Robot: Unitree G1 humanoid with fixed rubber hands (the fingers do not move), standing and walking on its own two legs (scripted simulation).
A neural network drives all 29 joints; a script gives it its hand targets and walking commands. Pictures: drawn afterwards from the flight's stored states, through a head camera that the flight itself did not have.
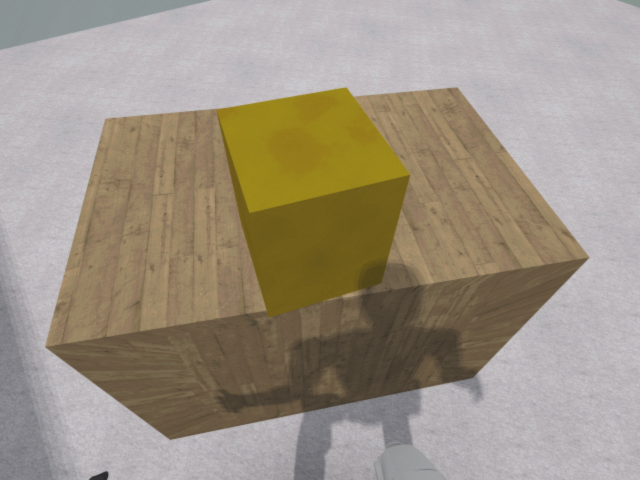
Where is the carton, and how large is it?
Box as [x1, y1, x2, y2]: [217, 87, 409, 316]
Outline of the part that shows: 346,87 217,109 217,114 241,224 269,316 380,283 409,174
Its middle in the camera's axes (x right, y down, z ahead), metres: -0.02 -0.05 +0.60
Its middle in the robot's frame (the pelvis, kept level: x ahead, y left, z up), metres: +0.50 +0.02 +0.03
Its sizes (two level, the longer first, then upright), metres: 0.210 0.200 0.250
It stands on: a pedestal, 0.66 m high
